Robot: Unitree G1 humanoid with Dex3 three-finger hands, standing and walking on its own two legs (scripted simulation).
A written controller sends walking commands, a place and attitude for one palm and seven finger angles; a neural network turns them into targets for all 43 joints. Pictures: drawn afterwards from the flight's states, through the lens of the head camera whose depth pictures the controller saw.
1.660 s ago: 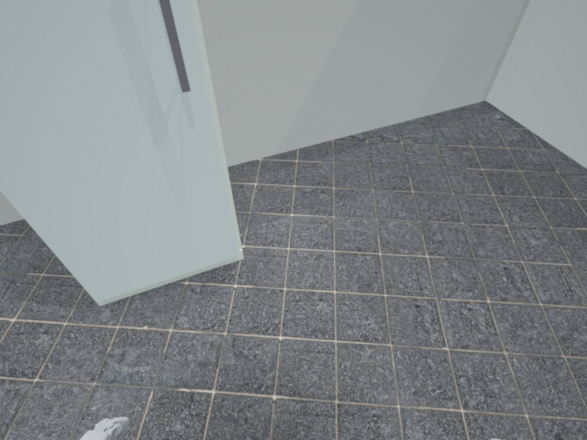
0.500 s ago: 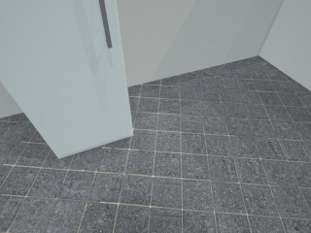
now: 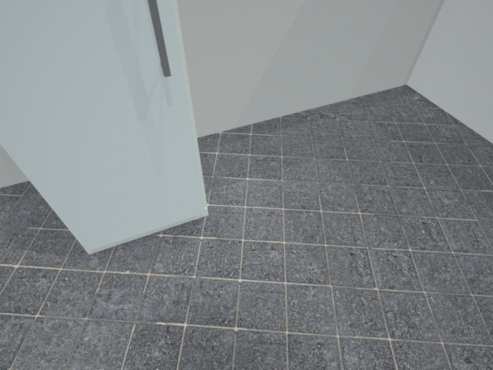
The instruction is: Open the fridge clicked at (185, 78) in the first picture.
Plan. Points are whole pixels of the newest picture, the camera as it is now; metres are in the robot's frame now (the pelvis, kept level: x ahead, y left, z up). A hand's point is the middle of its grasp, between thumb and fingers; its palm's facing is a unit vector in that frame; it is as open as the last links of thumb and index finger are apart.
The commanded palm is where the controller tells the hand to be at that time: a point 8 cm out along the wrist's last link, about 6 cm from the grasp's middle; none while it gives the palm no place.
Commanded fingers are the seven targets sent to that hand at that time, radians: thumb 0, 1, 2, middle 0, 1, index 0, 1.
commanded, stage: turn to face it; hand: right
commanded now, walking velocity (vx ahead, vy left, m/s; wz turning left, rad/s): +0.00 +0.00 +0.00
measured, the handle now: (152, 8) +0.83 +0.27 +0.22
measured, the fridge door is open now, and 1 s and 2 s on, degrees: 0 0 0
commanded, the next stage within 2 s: take the last steps up to it in 0.98 s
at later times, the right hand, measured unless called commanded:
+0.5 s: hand out of the picture +0.06 -0.18 -0.18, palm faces -0.14 +0.95 -0.27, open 7.4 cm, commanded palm none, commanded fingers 0.00 -0.90 -0.90 0.20 0.30 0.20 0.30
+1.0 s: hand out of the picture +0.07 -0.16 -0.17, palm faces -0.26 +0.94 -0.23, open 7.4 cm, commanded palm none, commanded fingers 0.00 -0.90 -0.90 0.20 0.30 0.20 0.30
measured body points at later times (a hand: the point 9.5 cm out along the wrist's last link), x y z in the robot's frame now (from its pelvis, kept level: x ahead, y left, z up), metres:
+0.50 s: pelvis -0.02 +0.02 -0.02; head +0.01 +0.04 +0.42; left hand +0.02 +0.28 -0.18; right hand +0.07 -0.23 -0.16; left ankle -0.02 +0.11 -0.74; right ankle -0.01 -0.12 -0.75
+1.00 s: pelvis -0.04 +0.01 -0.01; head -0.01 +0.02 +0.44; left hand -0.03 +0.28 -0.15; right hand +0.08 -0.21 -0.15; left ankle -0.02 +0.11 -0.75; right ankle -0.02 -0.13 -0.71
